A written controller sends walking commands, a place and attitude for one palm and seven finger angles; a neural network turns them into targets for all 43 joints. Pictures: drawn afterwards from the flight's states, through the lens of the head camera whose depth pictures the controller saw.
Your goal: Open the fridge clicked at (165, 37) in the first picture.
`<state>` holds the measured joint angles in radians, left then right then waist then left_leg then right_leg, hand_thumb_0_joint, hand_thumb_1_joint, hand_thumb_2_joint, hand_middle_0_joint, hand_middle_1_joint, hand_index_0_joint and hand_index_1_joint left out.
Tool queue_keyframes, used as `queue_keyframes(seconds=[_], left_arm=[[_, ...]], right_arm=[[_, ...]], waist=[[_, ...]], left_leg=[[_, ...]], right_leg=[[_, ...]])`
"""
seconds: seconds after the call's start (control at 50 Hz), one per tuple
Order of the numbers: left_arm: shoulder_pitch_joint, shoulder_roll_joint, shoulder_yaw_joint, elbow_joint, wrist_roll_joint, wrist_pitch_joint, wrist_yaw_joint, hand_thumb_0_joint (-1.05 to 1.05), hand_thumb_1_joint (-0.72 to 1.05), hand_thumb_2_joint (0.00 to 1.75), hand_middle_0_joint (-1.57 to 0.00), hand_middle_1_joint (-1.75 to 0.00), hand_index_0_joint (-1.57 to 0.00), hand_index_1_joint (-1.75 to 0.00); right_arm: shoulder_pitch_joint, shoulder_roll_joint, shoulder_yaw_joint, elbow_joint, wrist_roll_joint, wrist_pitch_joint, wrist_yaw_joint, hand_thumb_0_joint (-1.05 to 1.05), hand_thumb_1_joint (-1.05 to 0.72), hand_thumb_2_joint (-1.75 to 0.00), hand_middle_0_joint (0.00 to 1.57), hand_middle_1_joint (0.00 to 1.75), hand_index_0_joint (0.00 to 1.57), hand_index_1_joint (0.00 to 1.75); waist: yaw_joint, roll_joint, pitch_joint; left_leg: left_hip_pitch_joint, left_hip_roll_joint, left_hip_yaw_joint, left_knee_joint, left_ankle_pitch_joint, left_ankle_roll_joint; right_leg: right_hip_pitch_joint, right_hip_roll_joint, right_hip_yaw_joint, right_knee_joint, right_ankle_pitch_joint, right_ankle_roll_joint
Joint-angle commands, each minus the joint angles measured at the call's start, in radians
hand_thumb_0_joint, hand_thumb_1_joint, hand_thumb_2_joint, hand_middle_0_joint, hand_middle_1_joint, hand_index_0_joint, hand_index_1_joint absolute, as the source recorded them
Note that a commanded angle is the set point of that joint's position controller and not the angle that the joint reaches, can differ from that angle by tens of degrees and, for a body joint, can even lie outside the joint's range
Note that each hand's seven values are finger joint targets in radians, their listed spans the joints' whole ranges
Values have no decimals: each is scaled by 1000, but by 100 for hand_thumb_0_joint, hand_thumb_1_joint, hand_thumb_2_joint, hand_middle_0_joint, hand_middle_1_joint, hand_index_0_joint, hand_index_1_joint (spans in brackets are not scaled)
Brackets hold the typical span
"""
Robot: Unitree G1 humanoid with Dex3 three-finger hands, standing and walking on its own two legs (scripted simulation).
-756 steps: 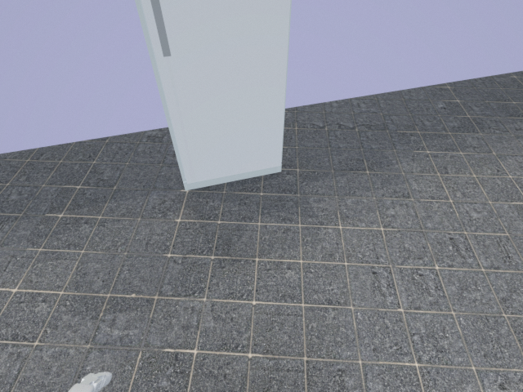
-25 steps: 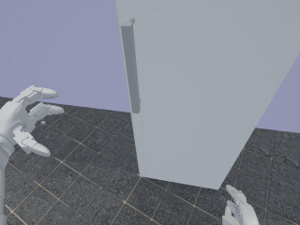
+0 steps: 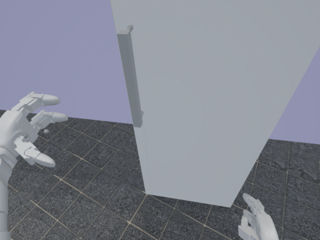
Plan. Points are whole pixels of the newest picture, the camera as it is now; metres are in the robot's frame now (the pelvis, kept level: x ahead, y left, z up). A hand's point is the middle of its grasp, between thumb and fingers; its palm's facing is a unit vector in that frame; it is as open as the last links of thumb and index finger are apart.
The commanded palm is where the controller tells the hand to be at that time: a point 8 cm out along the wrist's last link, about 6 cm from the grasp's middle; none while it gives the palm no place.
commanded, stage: move the hooked fingers beside the handle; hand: left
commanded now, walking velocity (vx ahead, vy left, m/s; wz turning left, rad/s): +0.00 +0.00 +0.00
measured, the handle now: (134, 82) +0.51 +0.13 +0.16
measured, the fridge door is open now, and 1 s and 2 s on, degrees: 0 0 0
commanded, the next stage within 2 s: none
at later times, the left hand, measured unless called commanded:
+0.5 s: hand (71, 116) +0.33 +0.24 +0.18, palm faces -0.05 -1.00 -0.05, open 14.0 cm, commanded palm +0.30 +0.29 +0.18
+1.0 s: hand (93, 101) +0.38 +0.21 +0.18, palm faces -0.06 -1.00 -0.03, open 14.0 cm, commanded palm +0.37 +0.27 +0.18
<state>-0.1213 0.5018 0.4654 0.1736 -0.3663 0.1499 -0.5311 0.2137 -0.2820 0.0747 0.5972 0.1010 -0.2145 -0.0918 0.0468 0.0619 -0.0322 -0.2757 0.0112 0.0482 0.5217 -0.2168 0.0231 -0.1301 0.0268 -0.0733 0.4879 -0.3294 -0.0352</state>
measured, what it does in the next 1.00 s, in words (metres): stands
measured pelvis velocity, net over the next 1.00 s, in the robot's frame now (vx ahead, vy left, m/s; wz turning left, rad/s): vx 0.00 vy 0.00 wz -0.01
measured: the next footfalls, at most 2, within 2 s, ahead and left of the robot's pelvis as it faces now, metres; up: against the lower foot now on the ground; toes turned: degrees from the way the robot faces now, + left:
none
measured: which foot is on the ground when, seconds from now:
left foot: down 0.00-1.00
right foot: down 0.00-1.00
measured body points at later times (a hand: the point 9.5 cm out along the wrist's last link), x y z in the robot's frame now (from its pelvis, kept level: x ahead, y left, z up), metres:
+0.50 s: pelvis -0.01 +0.01 +0.00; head -0.02 -0.01 +0.45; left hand +0.32 +0.30 +0.18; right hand +0.17 -0.22 -0.08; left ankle +0.04 +0.11 -0.74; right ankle -0.04 -0.09 -0.74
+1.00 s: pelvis +0.00 +0.00 +0.00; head +0.00 -0.01 +0.45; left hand +0.38 +0.27 +0.18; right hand +0.14 -0.25 -0.09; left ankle +0.04 +0.11 -0.74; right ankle -0.04 -0.09 -0.74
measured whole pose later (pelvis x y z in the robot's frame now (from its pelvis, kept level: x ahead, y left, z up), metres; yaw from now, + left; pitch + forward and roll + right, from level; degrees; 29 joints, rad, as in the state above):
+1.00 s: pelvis +0.00 +0.00 +0.00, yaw -1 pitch +0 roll +0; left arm -0.50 0.42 0.30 0.50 -0.26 0.11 -0.35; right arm 0.27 -0.29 0.05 0.64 0.09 -0.11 -0.10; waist -0.01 0.04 -0.02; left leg -0.29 0.01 0.06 0.48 -0.20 0.03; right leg -0.15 0.02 -0.06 0.46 -0.31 -0.03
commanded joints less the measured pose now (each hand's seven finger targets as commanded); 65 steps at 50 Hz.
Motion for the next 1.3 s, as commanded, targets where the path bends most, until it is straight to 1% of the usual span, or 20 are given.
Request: queue_keyframes(seconds=[0.0,0.1,0.14,0.16,0.22,0.32,0.38,0.54,0.56,0.64,0.66,0.7,0.76,0.84,0.96,1.0,1.06,1.14,1.18,1.28], left_arm=[[-322,260,68,-223,-22,-59,17,0,-50,30,-30,-120,-30,-120],[-391,254,43,-197,-5,-65,40,0,-50,30,-30,-120,-30,-120],[-434,233,14,-208,6,-68,53,0,-50,30,-30,-120,-30,-120],[-431,239,17,-217,5,-70,62,0,-50,30,-30,-120,-30,-120],[-437,253,36,-187,17,-68,84,0,-50,30,-30,-120,-30,-120],[-485,198,-19,-148,30,-55,107,0,-50,30,-30,-120,-30,-120],[-502,189,-34,-83,37,-39,118,0,-50,30,-30,-120,-30,-120],[-697,160,-95,-61,69,-70,163,0,-50,30,-30,-120,-30,-120],[-697,162,-93,-46,66,-76,168,0,-50,30,-30,-120,-30,-120],[-755,169,-93,11,82,-87,183,0,-50,30,-30,-120,-30,-120],[-738,191,-75,23,84,-89,187,0,-50,30,-30,-120,-30,-120],[-724,208,-50,49,86,-89,189,0,-50,30,-30,-120,-30,-120],[-701,203,-58,103,86,-87,183,0,-50,30,-30,-120,-30,-120],[-773,162,-108,103,92,-90,177,0,-50,30,-30,-120,-30,-120],[-819,202,-73,105,88,-127,191,0,-50,30,-30,-120,-30,-120],[-840,190,-84,164,90,-119,193,0,-50,30,-30,-120,-30,-120],[-865,238,-57,230,101,-123,198,0,-50,30,-30,-120,-30,-120],[-938,224,-83,267,113,-145,190,0,-50,30,-30,-120,-30,-120],[-976,211,-101,300,109,-161,182,0,-50,30,-30,-120,-30,-120],[-1066,206,-118,359,106,-196,174,0,-50,30,-30,-120,-30,-120]], right_arm=[[-131,-102,-46,-170,2,-52,-5,0,-90,-90,20,30,20,30],[-118,-106,-49,-156,0,-45,-14,0,-90,-90,20,30,20,30],[-123,-100,-45,-158,1,-44,-16,0,-90,-90,20,30,20,30],[-123,-97,-45,-156,-2,-43,-14,0,-90,-90,20,30,20,30],[-120,-100,-46,-153,-3,-36,-15,0,-90,-90,20,30,20,30],[-124,-96,-43,-148,-3,-27,-12,0,-90,-90,20,30,20,30],[-117,-104,-44,-141,-2,-12,-12,0,-90,-90,20,30,20,30],[-106,-103,-46,-127,-6,2,-21,0,-90,-90,20,30,20,30],[-98,-104,-47,-120,-8,4,-21,0,-90,-90,20,30,20,30],[-85,-109,-50,-108,-10,10,-23,0,-90,-90,20,30,20,30],[-79,-112,-53,-107,-11,11,-21,0,-90,-90,20,30,20,30],[-71,-113,-55,-106,-13,18,-18,0,-90,-90,20,30,20,30],[-61,-116,-59,-105,-10,34,-12,0,-90,-90,20,30,20,30],[-54,-119,-65,-109,-6,44,-12,0,-90,-90,20,30,20,30],[-29,-125,-73,-96,-11,54,-10,0,-90,-90,20,30,20,30],[-24,-126,-71,-89,-8,60,-12,0,-90,-90,20,30,20,30],[-9,-134,-74,-75,-9,72,-13,0,-90,-90,20,30,20,30],[4,-132,-74,-75,-10,80,-12,0,-90,-90,20,30,20,30],[14,-135,-77,-68,-10,82,-11,0,-90,-90,20,30,20,30],[38,-142,-81,-53,-11,84,-10,0,-90,-90,20,30,20,30]], waist=[[-9,13,-175],[-21,-14,-178],[-23,49,-180],[-16,11,-185],[-14,18,-210],[-18,38,-201],[-24,-40,-175],[-51,14,-199],[-49,-29,-205],[-51,17,-223],[-43,-20,-241],[-38,-14,-268],[-36,-43,-247],[-57,10,-229],[-58,-46,-275],[-68,-58,-243],[-66,-70,-234],[-77,-1,-268],[-91,-39,-268],[-101,-33,-293]], left_leg=[[222,-12,-73,-23,186,26],[236,-11,-80,-37,175,29],[252,-10,-86,-50,166,24],[252,-6,-87,-48,173,25],[253,-6,-90,-62,168,22],[260,-3,-95,-75,150,18],[231,0,-91,-81,133,23],[275,5,-104,-93,97,19],[269,7,-99,-89,101,24],[277,4,-100,-92,115,20],[271,5,-94,-85,140,24],[270,1,-86,-79,175,24],[237,1,-70,-71,199,27],[253,1,-69,-65,195,26],[264,2,-64,-47,240,34],[237,-3,-60,-50,209,35],[204,-5,-48,-42,195,39],[217,-8,-50,-31,211,36],[211,-7,-49,-20,209,40],[216,-7,-54,-8,209,41]], right_leg=[[-130,-27,68,-82,360,48],[-147,-17,50,-91,318,34],[-153,-15,39,-90,284,23],[-142,-16,43,-96,289,22],[-131,-15,34,-95,277,18],[-144,-15,31,-101,250,12],[-147,-15,33,-109,238,17],[-174,-12,34,-115,179,10],[-166,-11,37,-124,186,12],[-160,-14,40,-117,198,7],[-137,-14,42,-117,223,9],[-112,-16,47,-109,275,9],[-97,-19,47,-104,318,13],[-144,-15,49,-100,311,13],[-117,-13,55,-92,366,15],[-134,-14,60,-95,353,20],[-127,-20,71,-96,356,25],[-135,-20,73,-83,377,21],[-144,-19,77,-82,388,26],[-165,-17,77,-70,385,24]])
